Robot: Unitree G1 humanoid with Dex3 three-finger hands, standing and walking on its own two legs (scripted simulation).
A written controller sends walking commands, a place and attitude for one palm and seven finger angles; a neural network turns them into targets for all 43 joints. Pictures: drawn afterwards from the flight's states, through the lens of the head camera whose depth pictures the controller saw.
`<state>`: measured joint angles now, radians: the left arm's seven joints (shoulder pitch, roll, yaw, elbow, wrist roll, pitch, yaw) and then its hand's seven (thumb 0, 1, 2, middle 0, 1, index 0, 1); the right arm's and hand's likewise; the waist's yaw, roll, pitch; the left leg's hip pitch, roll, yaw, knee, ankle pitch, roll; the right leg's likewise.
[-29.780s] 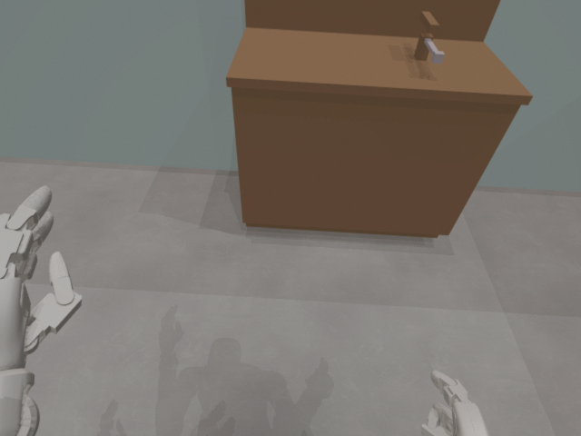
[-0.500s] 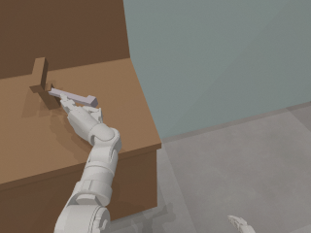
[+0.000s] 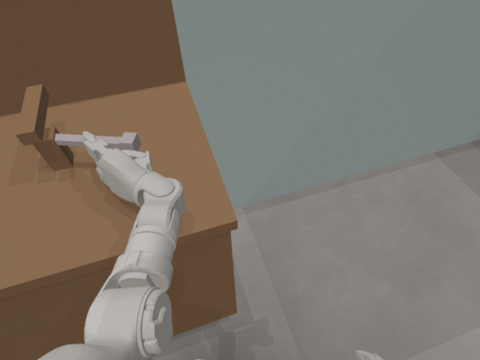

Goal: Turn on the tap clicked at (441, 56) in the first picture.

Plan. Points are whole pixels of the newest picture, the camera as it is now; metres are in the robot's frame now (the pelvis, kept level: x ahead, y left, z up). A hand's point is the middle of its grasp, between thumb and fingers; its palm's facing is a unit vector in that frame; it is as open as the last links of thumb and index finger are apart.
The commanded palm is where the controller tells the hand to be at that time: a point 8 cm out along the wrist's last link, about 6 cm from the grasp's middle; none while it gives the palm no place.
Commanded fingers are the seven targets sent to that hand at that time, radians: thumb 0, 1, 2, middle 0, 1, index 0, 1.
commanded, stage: push the lever round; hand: left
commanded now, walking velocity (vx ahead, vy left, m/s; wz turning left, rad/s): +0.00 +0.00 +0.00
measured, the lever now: (130, 143) +0.47 +0.20 +0.10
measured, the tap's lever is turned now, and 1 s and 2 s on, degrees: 67 74 74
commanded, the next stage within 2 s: lift the hand up off the lever in 0.14 s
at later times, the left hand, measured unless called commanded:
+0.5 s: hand (143, 150) +0.45 +0.17 +0.10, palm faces +0.80 -0.59 -0.11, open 7.8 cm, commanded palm +0.40 +0.19 +0.11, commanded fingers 0.00 0.90 0.90 -0.15 -0.15 -0.15 -0.15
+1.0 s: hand (144, 144) +0.45 +0.16 +0.12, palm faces +0.78 -0.62 -0.11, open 7.8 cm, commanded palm +0.39 +0.18 +0.13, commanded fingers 0.00 0.90 0.90 -0.15 -0.15 -0.15 -0.15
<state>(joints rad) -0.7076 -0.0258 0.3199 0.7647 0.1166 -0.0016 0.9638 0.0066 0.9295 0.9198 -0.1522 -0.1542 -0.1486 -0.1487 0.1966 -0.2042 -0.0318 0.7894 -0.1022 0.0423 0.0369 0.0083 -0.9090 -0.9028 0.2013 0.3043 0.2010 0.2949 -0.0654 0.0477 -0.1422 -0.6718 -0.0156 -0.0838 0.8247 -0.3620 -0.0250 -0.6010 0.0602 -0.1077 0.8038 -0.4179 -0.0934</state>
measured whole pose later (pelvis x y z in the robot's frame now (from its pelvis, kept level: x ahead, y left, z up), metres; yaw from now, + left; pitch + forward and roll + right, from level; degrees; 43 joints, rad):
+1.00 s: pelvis +0.01 +0.01 +0.01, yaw -1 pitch +10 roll +0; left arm -0.71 -0.04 0.32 0.72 0.10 0.08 0.95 0.02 0.90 0.90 -0.15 -0.15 -0.15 -0.15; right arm 0.20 -0.20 -0.03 0.78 -0.10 0.05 0.05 0.01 -0.91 -0.90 0.20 0.30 0.20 0.29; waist -0.06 0.05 -0.14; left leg -0.59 -0.02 -0.06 0.76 -0.34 -0.01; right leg -0.52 0.06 -0.09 0.74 -0.39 -0.08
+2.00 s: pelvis +0.00 +0.00 +0.02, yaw +0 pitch +5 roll +0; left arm -0.64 -0.07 0.24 0.51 0.06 0.25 0.93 0.02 0.90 0.90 -0.15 -0.15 -0.15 -0.15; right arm 0.14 -0.21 -0.03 0.79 -0.07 0.06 0.01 0.01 -0.91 -0.90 0.20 0.30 0.20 0.29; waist -0.02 0.05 -0.10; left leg -0.43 -0.02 -0.07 0.64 -0.29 -0.02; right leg -0.37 0.06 -0.09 0.63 -0.35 -0.09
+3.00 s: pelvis +0.01 +0.01 +0.04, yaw -4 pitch -2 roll +1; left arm -0.26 0.14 0.14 0.13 -0.08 0.25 0.34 0.02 0.89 0.90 -0.16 -0.17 -0.16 -0.17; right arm 0.15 -0.21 0.01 0.68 0.01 0.17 -0.08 0.01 -0.91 -0.90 0.20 0.30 0.20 0.30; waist -0.01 0.03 -0.04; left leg -0.18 0.00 0.00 0.46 -0.25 -0.01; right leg -0.15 0.07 -0.01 0.47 -0.29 -0.08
